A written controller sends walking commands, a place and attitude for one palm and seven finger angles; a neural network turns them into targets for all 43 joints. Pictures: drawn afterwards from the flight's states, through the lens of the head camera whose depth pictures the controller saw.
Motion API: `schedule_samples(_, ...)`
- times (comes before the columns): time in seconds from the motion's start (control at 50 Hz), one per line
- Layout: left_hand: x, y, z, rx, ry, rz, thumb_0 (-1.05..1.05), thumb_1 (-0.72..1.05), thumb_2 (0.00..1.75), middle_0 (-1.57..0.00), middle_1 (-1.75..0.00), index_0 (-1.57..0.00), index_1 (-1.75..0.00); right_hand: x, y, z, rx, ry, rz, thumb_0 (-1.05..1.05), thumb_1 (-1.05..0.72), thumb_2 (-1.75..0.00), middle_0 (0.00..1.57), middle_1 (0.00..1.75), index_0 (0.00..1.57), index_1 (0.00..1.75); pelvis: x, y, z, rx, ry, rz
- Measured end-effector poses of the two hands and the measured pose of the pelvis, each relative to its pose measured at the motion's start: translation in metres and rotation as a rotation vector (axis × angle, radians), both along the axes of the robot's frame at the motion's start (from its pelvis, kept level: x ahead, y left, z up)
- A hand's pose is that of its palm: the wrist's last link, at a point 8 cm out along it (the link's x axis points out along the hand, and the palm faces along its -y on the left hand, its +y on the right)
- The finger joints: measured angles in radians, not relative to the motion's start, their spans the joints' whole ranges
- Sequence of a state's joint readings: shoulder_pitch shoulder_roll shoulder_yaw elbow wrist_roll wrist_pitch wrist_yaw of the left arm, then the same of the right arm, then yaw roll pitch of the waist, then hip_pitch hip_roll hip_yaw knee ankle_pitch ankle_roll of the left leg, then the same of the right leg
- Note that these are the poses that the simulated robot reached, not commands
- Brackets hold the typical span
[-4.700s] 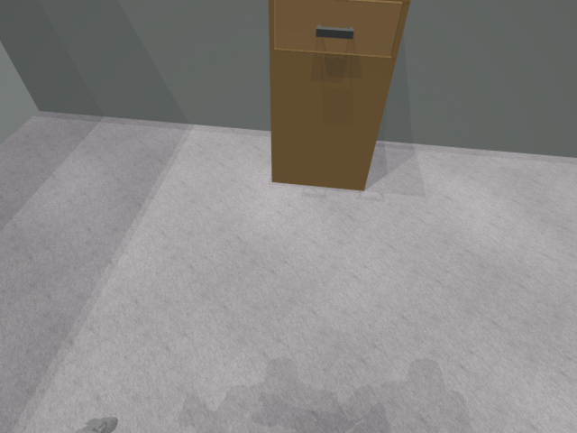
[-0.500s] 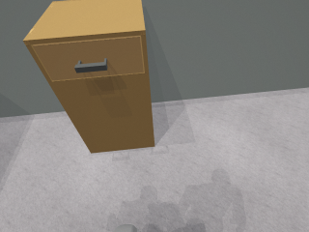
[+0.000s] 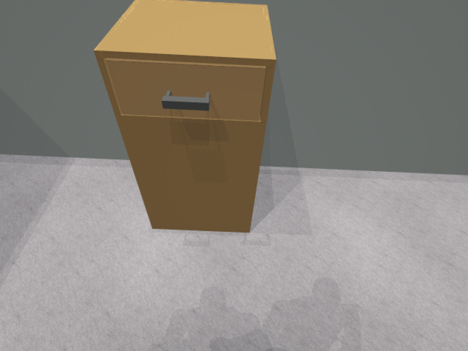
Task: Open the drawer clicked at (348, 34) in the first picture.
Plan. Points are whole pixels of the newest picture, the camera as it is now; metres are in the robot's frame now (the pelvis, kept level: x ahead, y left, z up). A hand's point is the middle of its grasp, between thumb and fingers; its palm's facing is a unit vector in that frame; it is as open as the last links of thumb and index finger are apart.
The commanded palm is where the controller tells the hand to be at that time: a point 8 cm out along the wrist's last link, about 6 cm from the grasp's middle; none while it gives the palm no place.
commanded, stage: take the last steps up to it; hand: left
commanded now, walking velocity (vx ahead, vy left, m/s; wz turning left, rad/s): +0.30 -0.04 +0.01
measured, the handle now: (187, 98) +0.76 +0.19 +0.01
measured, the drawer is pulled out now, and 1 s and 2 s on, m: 0.00 0.00 0.00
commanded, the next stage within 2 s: come to a stop and stand still in 0.56 s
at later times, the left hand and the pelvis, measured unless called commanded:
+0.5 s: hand out of the picture +0.07 +0.11 -0.17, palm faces +0.12 -0.98 -0.14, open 7.3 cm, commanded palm none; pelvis +0.14 -0.03 +0.00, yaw +2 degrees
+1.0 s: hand (153, 286) +0.29 +0.20 -0.18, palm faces +0.07 -0.97 -0.22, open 7.4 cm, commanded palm none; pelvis +0.22 +0.00 +0.00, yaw +0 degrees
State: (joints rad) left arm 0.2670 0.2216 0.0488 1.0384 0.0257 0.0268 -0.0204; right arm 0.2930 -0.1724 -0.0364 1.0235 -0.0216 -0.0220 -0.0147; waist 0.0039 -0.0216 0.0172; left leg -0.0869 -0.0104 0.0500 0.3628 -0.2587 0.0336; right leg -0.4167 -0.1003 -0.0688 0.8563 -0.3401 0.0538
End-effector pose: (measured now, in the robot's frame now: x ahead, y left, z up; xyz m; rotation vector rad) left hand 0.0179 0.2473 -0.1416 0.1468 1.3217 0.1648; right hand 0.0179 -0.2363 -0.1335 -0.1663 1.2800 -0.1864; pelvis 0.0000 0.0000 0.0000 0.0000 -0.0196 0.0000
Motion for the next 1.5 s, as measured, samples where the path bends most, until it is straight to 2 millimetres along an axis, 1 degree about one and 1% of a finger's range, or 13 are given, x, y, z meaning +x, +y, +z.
schedule_samples(0.14, 0.070, -0.036, 0.001, 0.017, -0.093, -0.055, 0.01, 0.91, 0.90, -0.20, -0.29, -0.20, -0.30, -0.041, -0.018, -0.028, 0.059, 0.184, -0.078, 0.00, -0.91, -0.90, 0.20, 0.30, 0.20, 0.30, 0.033, -0.027, -0.013, 0.027, -0.003, -0.006)
schedule_samples(0.22, 0.087, -0.056, 0.004, 0.016, -0.140, -0.019, 0.01, 0.91, 0.90, -0.20, -0.29, -0.20, -0.30, -0.032, -0.029, -0.031, 0.084, 0.249, -0.062, 0.00, -0.91, -0.90, 0.20, 0.30, 0.20, 0.30, 0.052, -0.040, -0.013, 0.010, -0.014, 0.020)
schedule_samples(0.38, 0.061, -0.073, 0.007, -0.003, 0.013, 0.055, 0.00, 0.93, 0.90, -0.20, -0.29, -0.20, -0.30, 0.074, -0.041, -0.017, 0.073, 0.097, -0.022, 0.00, -0.91, -0.90, 0.19, 0.30, 0.19, 0.30, 0.099, -0.046, 0.001, 0.004, -0.011, 0.028)
schedule_samples(0.52, 0.044, -0.084, -0.004, -0.083, 0.167, 0.123, 0.01, 0.91, 0.90, -0.20, -0.29, -0.20, -0.30, 0.182, -0.022, -0.010, 0.056, -0.015, 0.055, 0.00, -0.92, -0.90, 0.19, 0.30, 0.19, 0.30, 0.143, -0.029, -0.003, -0.020, -0.001, 0.040)
schedule_samples(0.62, 0.053, -0.072, -0.021, -0.127, 0.252, 0.170, 0.01, 0.91, 0.90, -0.21, -0.29, -0.20, -0.30, 0.257, 0.009, -0.012, 0.028, -0.093, 0.126, 0.00, -0.92, -0.90, 0.19, 0.30, 0.19, 0.30, 0.184, -0.004, -0.018, -0.039, 0.002, 0.038)
schedule_samples(0.7, 0.085, -0.048, -0.030, -0.121, 0.267, 0.141, 0.01, 0.91, 0.90, -0.21, -0.29, -0.20, -0.30, 0.284, 0.030, -0.011, 0.020, -0.139, 0.118, 0.00, -0.91, -0.90, 0.19, 0.30, 0.19, 0.30, 0.204, 0.011, -0.021, -0.019, -0.011, 0.014)
schedule_samples(0.8, 0.158, -0.017, -0.023, -0.067, 0.156, 0.088, 0.01, 0.91, 0.90, -0.20, -0.29, -0.20, -0.30, 0.290, 0.032, 0.002, -0.014, -0.138, 0.059, -0.03, -0.95, -0.90, 0.20, 0.30, 0.20, 0.30, 0.220, 0.018, -0.009, -0.009, -0.012, 0.006)
schedule_samples(0.9, 0.222, 0.001, -0.017, -0.018, 0.031, 0.054, 0.01, 0.91, 0.90, -0.20, -0.29, -0.20, -0.30, 0.280, 0.018, 0.006, -0.042, -0.075, 0.038, -0.03, -0.95, -0.90, 0.20, 0.30, 0.20, 0.30, 0.224, 0.011, -0.004, -0.016, -0.006, 0.007)
schedule_samples(1.06, 0.270, -0.012, -0.001, 0.040, -0.074, -0.009, 0.00, 0.91, 0.90, -0.20, -0.29, -0.20, -0.30, 0.244, -0.016, -0.005, -0.017, 0.000, -0.021, -0.01, -0.92, -0.90, 0.20, 0.30, 0.20, 0.30, 0.221, -0.017, -0.005, -0.016, 0.001, -0.003)
schedule_samples(1.18, 0.269, -0.052, 0.007, 0.083, -0.113, -0.052, 0.00, 0.91, 0.90, -0.20, -0.29, -0.20, -0.30, 0.212, -0.044, -0.036, 0.068, 0.054, -0.062, 0.00, -0.91, -0.90, 0.20, 0.30, 0.20, 0.30, 0.213, -0.048, -0.015, 0.017, -0.005, -0.012)
schedule_samples(1.26, 0.253, -0.074, 0.020, 0.079, -0.102, -0.040, 0.00, 0.91, 0.90, -0.20, -0.29, -0.20, -0.30, 0.196, -0.053, -0.036, 0.101, 0.102, -0.063, 0.00, -0.91, -0.90, 0.20, 0.30, 0.19, 0.30, 0.210, -0.057, -0.006, 0.039, 0.000, -0.006)
schedule_samples(1.4, 0.225, -0.072, 0.030, 0.099, -0.088, 0.021, 0.00, 0.92, 0.90, -0.21, -0.30, -0.21, -0.30, 0.184, -0.065, -0.028, 0.097, 0.142, -0.016, 0.00, -0.91, -0.90, 0.20, 0.30, 0.19, 0.30, 0.198, -0.063, 0.002, 0.056, 0.017, 0.016)
schedule_samples(1.5, 0.193, -0.060, 0.025, 0.092, -0.046, 0.066, 0.00, 0.91, 0.90, -0.21, -0.30, -0.21, -0.30, 0.194, -0.066, -0.021, 0.056, 0.129, 0.033, 0.00, -0.91, -0.90, 0.19, 0.30, 0.19, 0.30, 0.190, -0.055, 0.003, 0.057, 0.025, 0.030)
